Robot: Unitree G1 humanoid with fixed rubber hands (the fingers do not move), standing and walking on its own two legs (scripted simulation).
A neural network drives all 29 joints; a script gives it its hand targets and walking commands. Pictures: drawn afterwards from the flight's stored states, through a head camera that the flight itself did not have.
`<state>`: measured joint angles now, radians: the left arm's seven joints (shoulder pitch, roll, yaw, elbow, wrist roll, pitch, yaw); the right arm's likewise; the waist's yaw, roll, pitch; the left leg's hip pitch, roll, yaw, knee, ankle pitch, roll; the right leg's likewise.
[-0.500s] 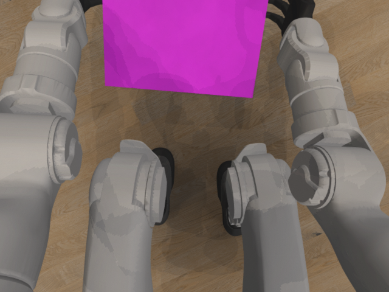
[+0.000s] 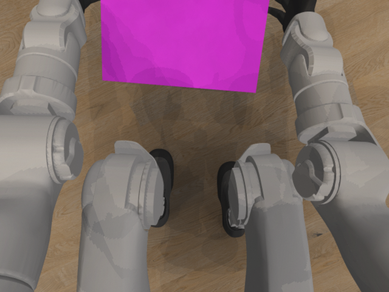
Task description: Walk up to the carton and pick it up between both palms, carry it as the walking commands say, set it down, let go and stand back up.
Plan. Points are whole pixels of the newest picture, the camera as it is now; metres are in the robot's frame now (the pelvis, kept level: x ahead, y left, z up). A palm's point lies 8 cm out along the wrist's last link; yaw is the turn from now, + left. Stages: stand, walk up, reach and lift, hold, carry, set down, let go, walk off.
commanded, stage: set down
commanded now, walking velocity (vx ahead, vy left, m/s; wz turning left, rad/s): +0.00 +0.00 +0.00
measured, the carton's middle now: (185, 13) +0.55 +0.05 -0.25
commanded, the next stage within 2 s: none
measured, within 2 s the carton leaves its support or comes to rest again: neither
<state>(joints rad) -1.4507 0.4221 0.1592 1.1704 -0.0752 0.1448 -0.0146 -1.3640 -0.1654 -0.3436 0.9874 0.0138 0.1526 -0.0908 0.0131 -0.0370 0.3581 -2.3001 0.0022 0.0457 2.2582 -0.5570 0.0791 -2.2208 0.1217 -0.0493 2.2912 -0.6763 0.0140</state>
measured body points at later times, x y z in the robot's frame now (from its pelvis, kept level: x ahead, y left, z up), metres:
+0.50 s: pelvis +0.00 +0.00 +0.00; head +0.36 +0.04 +0.25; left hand +0.54 +0.23 -0.18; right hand +0.54 -0.13 -0.17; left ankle +0.11 +0.10 -0.32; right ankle +0.09 -0.11 -0.32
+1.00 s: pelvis -0.02 +0.00 +0.00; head +0.35 +0.03 +0.25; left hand +0.53 +0.26 -0.18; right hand +0.53 -0.15 -0.18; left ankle +0.11 +0.10 -0.32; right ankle +0.09 -0.10 -0.32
